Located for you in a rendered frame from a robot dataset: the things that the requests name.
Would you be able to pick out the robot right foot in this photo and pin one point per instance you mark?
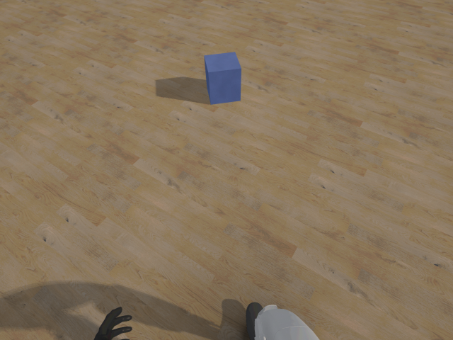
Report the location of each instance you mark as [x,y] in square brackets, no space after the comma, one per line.
[251,314]

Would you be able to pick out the robot right shin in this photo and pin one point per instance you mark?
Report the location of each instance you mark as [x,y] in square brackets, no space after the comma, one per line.
[269,307]

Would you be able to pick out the robot left hand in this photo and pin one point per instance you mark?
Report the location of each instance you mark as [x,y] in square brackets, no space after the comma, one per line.
[105,331]

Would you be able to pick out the carton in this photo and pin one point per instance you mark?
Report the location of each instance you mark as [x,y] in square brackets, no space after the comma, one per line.
[223,76]

